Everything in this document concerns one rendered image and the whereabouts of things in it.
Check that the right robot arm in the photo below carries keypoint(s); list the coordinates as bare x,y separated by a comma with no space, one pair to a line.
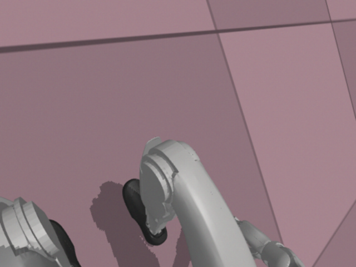
274,254

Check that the left robot foot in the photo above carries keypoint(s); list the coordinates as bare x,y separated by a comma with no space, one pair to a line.
66,243

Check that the right robot hand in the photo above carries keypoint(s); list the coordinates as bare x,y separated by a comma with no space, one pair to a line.
255,238

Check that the right robot foot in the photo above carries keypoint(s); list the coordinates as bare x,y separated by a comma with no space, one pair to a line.
136,208

